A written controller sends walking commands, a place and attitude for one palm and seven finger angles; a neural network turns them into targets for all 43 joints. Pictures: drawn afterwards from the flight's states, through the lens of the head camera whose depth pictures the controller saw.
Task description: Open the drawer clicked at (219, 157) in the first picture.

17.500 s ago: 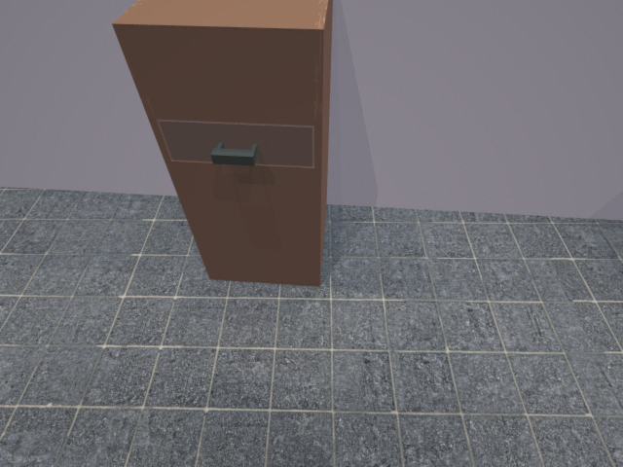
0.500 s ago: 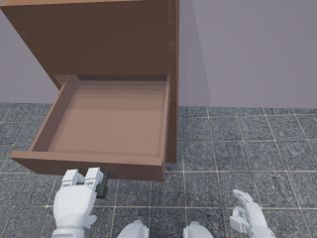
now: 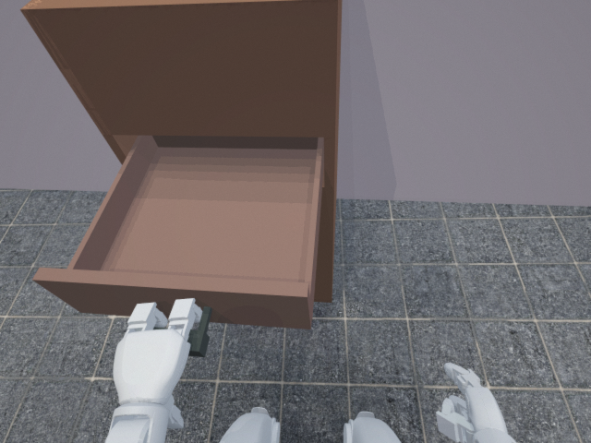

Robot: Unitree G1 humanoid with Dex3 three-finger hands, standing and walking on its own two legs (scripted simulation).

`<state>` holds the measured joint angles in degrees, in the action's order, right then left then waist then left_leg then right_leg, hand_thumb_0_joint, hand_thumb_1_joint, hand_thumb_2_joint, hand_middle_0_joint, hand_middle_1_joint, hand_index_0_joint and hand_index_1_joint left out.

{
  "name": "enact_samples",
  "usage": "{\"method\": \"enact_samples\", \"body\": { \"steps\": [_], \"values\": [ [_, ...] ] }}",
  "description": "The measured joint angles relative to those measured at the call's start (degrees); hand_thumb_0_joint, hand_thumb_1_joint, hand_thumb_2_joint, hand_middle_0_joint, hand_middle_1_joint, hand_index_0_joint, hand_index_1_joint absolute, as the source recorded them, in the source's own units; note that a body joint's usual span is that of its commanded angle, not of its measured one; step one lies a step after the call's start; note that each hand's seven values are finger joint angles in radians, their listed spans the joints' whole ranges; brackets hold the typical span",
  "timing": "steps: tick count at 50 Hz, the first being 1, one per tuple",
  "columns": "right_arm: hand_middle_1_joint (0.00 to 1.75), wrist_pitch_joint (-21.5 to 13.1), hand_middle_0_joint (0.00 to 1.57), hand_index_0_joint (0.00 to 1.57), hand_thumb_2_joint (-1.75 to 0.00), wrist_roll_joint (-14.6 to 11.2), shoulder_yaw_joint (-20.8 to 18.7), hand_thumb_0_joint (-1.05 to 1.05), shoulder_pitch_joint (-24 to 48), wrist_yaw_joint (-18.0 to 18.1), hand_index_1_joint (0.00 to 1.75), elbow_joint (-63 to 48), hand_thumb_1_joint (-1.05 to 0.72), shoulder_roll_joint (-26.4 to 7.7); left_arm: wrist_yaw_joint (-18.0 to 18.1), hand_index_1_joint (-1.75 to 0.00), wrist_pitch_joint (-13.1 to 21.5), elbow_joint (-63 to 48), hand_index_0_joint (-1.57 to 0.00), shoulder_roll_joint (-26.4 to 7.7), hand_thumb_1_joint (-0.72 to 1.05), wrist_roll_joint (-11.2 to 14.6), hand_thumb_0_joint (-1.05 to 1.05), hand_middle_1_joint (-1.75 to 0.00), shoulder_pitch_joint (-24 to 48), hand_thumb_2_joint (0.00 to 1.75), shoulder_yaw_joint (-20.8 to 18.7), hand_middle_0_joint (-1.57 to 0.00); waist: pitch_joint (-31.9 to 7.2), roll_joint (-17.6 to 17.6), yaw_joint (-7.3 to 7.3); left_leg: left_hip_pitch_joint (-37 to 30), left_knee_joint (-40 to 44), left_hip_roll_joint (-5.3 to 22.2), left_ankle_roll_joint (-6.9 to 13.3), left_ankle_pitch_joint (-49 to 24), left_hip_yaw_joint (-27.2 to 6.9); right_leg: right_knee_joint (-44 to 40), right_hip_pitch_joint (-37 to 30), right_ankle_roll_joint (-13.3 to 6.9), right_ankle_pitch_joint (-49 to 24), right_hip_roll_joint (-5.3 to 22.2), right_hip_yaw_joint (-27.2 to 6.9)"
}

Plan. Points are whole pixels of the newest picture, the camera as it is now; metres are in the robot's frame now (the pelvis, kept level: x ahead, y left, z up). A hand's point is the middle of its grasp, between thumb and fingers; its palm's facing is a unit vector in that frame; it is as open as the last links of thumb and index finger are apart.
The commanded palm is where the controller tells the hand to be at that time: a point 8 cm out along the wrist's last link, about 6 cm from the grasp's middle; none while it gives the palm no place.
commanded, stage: lift the hand off the handle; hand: left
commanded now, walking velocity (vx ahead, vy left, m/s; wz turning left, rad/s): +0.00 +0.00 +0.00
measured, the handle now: (172, 325) +0.28 +0.20 -0.02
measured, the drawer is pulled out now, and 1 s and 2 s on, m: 0.30 0.30 0.30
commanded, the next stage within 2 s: none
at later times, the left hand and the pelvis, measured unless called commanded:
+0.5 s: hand (159, 354) +0.23 +0.20 +0.00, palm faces +0.00 -0.08 -1.00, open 13.4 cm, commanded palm +0.21 +0.20 +0.05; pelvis +0.01 +0.01 +0.02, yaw -1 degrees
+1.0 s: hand (145, 344) +0.24 +0.21 +0.03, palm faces -0.01 -0.11 -0.99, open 13.2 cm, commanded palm +0.22 +0.21 +0.09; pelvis +0.03 +0.02 +0.04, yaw -1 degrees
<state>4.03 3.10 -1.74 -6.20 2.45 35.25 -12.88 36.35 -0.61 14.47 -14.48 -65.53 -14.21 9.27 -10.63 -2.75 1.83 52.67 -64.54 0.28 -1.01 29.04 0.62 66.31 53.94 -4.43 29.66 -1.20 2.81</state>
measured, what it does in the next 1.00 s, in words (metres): stands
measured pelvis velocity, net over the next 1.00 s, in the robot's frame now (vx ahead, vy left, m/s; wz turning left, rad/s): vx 0.03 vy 0.02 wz -0.02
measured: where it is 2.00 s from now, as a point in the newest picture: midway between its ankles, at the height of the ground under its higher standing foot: outside the picture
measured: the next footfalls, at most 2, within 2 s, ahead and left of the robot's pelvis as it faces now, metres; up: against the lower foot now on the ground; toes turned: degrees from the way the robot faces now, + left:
none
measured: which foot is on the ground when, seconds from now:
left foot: down 0.00-1.00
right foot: down 0.00-1.00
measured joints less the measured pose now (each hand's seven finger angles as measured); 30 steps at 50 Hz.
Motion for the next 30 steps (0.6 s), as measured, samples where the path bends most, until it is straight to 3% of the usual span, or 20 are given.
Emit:
{"method": "enact_samples", "body": {
  "steps": [16,30],
  "values": [
    [0.3,0.2,0.2,0.2,-0.9,-0.2,0.4,0.01,-0.8,-0.1,0.3,-1.1,-0.9,0.4,-2.4,-1.22,-1.7,-1.8,-0.4,-0.2,-0.49,1.8,0.0,-1.21,-0.8,0.3,1.2,-0.36,1.0,-0.6,-0.72,-4.8,3.9,-0.1,0.4,-1.2,0.3,-4.2,-4.9,0.6,-1.5,-0.1,-0.5],
    [0.3,1.4,0.2,0.2,-0.9,-0.4,0.4,0.01,-0.5,-1.1,0.3,-2.2,-0.9,-0.4,-4.6,-1.21,-2.8,-6.1,-0.4,-0.9,-0.49,2.5,0.0,-1.2,-3.8,0.3,1.6,-0.32,1.7,-0.6,-0.01,-10.1,7.9,-0.2,0.8,-1.8,0.5,-8.3,-10.2,1.1,-2.2,-0.1,-0.8]
  ]
}}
